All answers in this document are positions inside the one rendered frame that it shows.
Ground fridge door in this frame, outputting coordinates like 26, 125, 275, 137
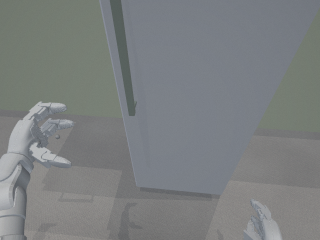
100, 0, 320, 195

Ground robot left hand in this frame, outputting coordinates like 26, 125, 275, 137
7, 101, 75, 169

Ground robot right hand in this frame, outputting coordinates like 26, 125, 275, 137
243, 198, 283, 240

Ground left robot forearm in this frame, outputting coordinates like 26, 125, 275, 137
0, 153, 34, 240

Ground handle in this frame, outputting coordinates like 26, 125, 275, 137
110, 0, 137, 116

